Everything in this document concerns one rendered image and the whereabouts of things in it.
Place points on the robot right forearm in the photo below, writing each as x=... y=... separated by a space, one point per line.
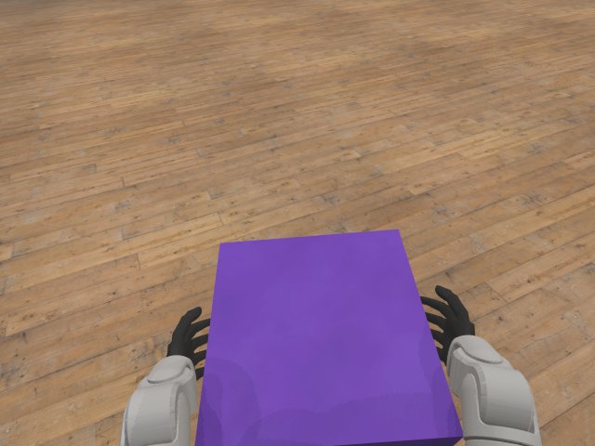
x=497 y=404

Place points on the carton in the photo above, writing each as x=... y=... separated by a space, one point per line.
x=322 y=341

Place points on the robot left forearm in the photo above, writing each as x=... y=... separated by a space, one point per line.
x=159 y=412

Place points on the robot left hand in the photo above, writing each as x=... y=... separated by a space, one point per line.
x=184 y=344

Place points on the robot right hand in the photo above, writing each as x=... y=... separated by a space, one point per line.
x=456 y=323

